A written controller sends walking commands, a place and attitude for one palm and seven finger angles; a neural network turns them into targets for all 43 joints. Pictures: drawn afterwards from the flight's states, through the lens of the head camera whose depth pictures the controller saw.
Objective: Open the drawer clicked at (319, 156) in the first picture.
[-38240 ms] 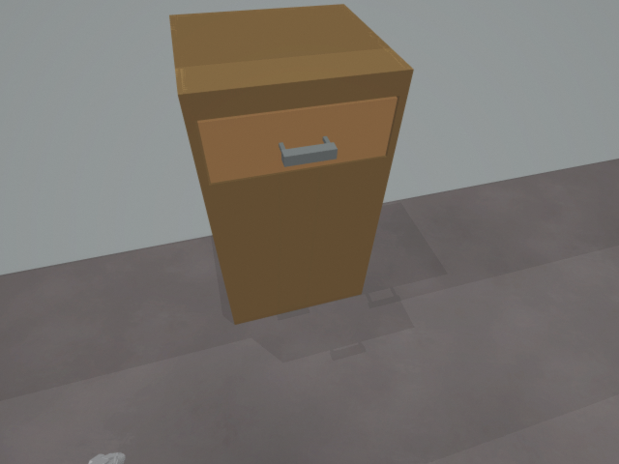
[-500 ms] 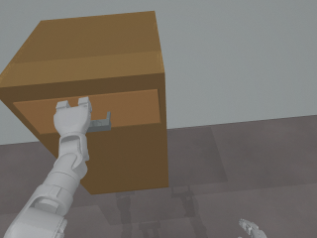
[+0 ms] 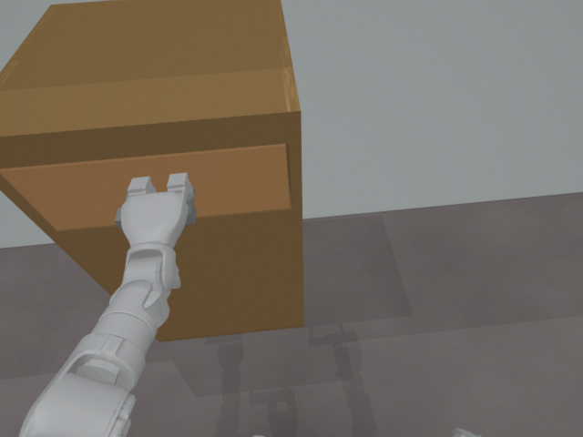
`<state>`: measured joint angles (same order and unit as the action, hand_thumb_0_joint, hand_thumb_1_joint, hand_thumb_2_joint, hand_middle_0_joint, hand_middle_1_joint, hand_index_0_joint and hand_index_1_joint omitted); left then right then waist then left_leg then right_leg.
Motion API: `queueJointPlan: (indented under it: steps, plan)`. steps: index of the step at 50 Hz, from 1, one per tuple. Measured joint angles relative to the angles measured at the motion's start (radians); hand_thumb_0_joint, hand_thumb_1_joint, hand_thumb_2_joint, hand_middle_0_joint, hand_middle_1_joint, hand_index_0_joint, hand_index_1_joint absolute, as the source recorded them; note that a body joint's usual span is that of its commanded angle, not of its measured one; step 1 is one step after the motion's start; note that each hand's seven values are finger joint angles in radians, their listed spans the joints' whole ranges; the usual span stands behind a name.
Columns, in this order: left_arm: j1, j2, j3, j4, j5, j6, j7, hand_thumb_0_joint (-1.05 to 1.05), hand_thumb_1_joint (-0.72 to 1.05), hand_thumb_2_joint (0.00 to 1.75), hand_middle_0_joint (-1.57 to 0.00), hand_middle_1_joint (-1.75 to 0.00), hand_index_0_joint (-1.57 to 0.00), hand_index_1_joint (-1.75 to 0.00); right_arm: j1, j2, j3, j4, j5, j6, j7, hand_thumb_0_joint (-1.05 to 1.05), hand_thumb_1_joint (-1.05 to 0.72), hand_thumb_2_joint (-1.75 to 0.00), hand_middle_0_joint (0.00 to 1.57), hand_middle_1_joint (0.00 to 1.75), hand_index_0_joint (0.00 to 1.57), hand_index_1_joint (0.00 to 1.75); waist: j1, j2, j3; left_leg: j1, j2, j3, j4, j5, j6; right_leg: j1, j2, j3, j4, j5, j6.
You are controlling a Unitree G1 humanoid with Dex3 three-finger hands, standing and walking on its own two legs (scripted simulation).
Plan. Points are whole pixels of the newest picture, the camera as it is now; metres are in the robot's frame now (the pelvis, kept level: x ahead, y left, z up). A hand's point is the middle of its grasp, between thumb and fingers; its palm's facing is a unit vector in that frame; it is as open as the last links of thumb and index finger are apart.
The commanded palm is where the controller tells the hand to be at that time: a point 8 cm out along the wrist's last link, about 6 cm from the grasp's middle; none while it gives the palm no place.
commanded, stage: lower the fingers behind the handle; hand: left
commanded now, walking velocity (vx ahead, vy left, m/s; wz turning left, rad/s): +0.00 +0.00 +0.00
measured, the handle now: (158, 205) +0.47 +0.25 +0.01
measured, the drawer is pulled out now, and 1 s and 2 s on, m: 0.00 0.00 0.00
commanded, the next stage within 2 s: lift the fingers back up to retry in 0.82 s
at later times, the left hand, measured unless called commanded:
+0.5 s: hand (163, 237) +0.41 +0.23 +0.01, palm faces +0.05 -0.03 -1.00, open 14.3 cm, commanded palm +0.37 +0.23 +0.05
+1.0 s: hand (162, 239) +0.40 +0.23 +0.01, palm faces +0.01 -0.04 -1.00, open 14.4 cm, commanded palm +0.36 +0.23 +0.06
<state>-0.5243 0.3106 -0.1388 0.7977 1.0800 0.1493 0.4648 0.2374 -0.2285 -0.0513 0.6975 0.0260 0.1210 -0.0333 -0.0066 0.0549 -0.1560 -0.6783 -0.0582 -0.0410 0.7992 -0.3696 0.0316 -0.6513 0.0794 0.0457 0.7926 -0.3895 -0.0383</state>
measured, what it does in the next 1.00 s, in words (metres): stands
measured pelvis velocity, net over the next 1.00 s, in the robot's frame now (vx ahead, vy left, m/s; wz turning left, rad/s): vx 0.02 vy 0.01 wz -0.02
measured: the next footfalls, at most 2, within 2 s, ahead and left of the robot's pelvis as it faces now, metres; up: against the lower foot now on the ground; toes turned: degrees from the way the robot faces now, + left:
none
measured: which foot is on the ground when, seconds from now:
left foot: down 0.00-1.00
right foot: down 0.00-1.00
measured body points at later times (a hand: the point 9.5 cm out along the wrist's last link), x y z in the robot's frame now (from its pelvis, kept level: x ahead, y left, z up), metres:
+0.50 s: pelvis +0.01 +0.00 +0.00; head +0.07 -0.01 +0.44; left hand +0.40 +0.23 +0.06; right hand +0.11 -0.27 -0.13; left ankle +0.01 +0.10 -0.70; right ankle -0.01 -0.10 -0.70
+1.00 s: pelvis +0.02 +0.01 +0.00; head +0.06 +0.00 +0.45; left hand +0.40 +0.23 +0.06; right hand +0.12 -0.25 -0.12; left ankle +0.01 +0.10 -0.70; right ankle -0.01 -0.10 -0.70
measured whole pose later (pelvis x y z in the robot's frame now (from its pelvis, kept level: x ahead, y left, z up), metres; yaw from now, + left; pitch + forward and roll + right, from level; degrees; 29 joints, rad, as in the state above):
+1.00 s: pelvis +0.02 +0.01 +0.00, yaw -1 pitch +15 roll -1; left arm -0.40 0.34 -0.11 0.69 1.06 0.13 0.38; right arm 0.27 -0.24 -0.05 0.64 0.03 0.14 -0.03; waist -0.01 0.04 -0.19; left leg -0.65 -0.05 -0.02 0.80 -0.40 0.05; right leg -0.62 0.09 0.06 0.77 -0.40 -0.03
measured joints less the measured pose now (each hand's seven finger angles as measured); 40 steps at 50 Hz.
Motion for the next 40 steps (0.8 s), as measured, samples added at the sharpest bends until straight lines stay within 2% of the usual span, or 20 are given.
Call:
queueJointPlan:
  steps: [3, 5, 8, 11, 16, 19, 23, 28, 34, 40]
  plan:
    - [-0.03, 0.003, -0.003, 0.048, -0.032, 0.062, -0.034, 0.0, -0.48, 0.3, -0.3, -1.25, -0.31, -1.2, 0.001, 0.01, 0.017, 0.001, 0.007, 0.014, -0.01, 0.01, -0.9, -0.9, 0.2, 0.3, 0.2, 0.3, -0.014, 0.001, 0.0, 0.021, 0.004, 0.003, -0.024, 0.009, -0.001, 0.019, 0.002, 0.005, -0.023, 0.01, 0.0]
    - [-0.046, 0.011, -0.002, 0.076, -0.047, 0.079, -0.07, 0.0, -0.48, 0.3, -0.29, -1.24, -0.31, -1.2, 0.009, 0.012, 0.028, -0.005, 0.01, 0.021, -0.018, 0.01, -0.9, -0.9, 0.2, 0.3, 0.2, 0.3, -0.023, -0.001, -0.002, 0.037, 0.005, 0.003, -0.041, 0.014, -0.002, 0.033, 0.003, 0.006, -0.038, 0.016, -0.002]
    - [-0.05, 0.027, 0.005, 0.09, -0.057, 0.061, -0.12, 0.0, -0.48, 0.3, -0.28, -1.23, -0.31, -1.21, 0.028, 0.009, 0.035, -0.02, 0.01, 0.021, -0.027, 0.01, -0.9, -0.9, 0.2, 0.3, 0.2, 0.3, -0.03, -0.008, -0.005, 0.051, 0.008, 0.003, -0.055, 0.016, -0.004, 0.047, 0.005, 0.007, -0.051, 0.019, -0.004]
    - [-0.027, 0.046, 0.022, 0.064, -0.053, 0.005, -0.15, 0.0, -0.48, 0.3, -0.29, -1.22, -0.29, -1.22, 0.051, -0.002, 0.029, -0.034, 0.006, 0.018, -0.031, 0.01, -0.9, -0.9, 0.2, 0.3, 0.2, 0.3, -0.024, -0.014, -0.013, 0.053, 0.01, 0.002, -0.053, 0.011, -0.005, 0.05, 0.007, 0.006, -0.052, 0.016, -0.007]
    - [0.011, 0.06, 0.029, 0.02, -0.029, -0.075, -0.127, 0.0, -0.48, 0.3, -0.28, -1.2, -0.23, -1.21, 0.067, -0.025, 0.004, -0.039, 0.004, 0.005, -0.023, 0.01, -0.9, -0.9, 0.2, 0.3, 0.2, 0.3, -0.008, -0.02, -0.019, 0.025, 0.01, -0.005, -0.022, -0.006, -0.006, 0.028, 0.009, -0.002, -0.03, 0.0, -0.008]
    - [0.032, 0.055, 0.032, -0.012, -0.02, -0.09, -0.092, 0.0, -0.48, 0.3, -0.27, -1.19, -0.21, -1.21, 0.064, -0.033, -0.012, -0.037, 0.002, 0.0, -0.012, 0.01, -0.9, -0.9, 0.2, 0.3, 0.2, 0.3, 0.002, -0.022, -0.024, 0.0, 0.01, -0.005, 0.0, -0.016, -0.005, 0.005, 0.01, -0.004, -0.012, -0.008, -0.008]
    - [0.056, 0.037, 0.034, -0.036, -0.014, -0.077, -0.046, 0.0, -0.48, 0.3, -0.24, -1.18, -0.2, -1.21, 0.049, -0.033, -0.022, -0.031, -0.001, 0.0, 0.001, 0.01, -0.9, -0.9, 0.2, 0.3, 0.2, 0.3, 0.007, -0.021, -0.035, -0.022, 0.01, -0.003, 0.02, -0.028, -0.002, -0.017, 0.011, -0.003, 0.005, -0.018, -0.005]
    - [0.065, 0.021, 0.022, -0.044, -0.014, -0.031, -0.026, 0.0, -0.48, 0.3, -0.23, -1.17, -0.2, -1.22, 0.024, -0.021, -0.011, -0.03, 0.001, 0.009, 0.004, 0.01, -0.91, -0.9, 0.2, 0.3, 0.2, 0.3, 0.003, -0.017, -0.038, -0.021, 0.009, -0.001, 0.025, -0.033, 0.001, -0.014, 0.01, -0.002, 0.008, -0.022, -0.002]
    - [0.051, 0.011, 0.002, -0.032, -0.02, 0.017, -0.05, 0.0, -0.49, 0.3, -0.25, -1.16, -0.2, -1.23, 0.009, -0.001, 0.011, -0.042, 0.004, 0.021, -0.001, 0.01, -0.9, -0.9, 0.2, 0.3, 0.2, 0.3, -0.003, -0.014, -0.032, 0.003, 0.006, 0.002, 0.007, -0.025, 0.005, 0.009, 0.006, 0.002, -0.01, -0.014, 0.002]
    - [0.06, 0.017, 0.007, -0.04, -0.026, 0.012, -0.085, 0.0, -0.48, 0.3, -0.24, -1.16, -0.2, -1.21, 0.015, 0.007, 0.022, -0.055, 0.003, 0.027, -0.005, 0.01, -0.9, -0.9, 0.2, 0.3, 0.2, 0.3, -0.007, -0.014, -0.032, 0.02, 0.007, 0.008, -0.006, -0.021, 0.009, 0.025, 0.005, 0.009, -0.023, -0.009, 0.006]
